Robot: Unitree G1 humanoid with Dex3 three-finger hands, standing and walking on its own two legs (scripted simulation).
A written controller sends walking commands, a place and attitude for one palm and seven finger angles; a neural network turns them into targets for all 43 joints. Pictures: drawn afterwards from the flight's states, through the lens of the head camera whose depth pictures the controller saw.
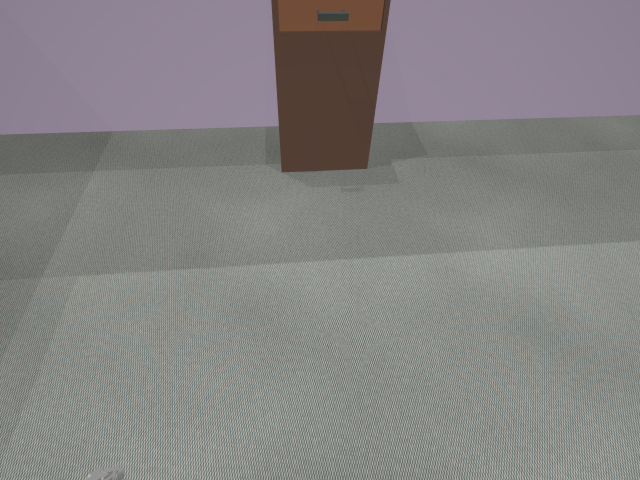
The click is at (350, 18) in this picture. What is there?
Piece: drawer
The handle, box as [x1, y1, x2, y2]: [318, 10, 348, 20]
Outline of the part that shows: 318,10 318,20 347,20 348,13 345,10 343,10 342,12 321,12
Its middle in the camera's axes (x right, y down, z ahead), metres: +0.04 -0.85 +1.47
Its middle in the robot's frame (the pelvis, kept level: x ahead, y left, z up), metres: +1.67 +0.04 -0.01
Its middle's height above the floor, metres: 0.76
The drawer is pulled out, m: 0.00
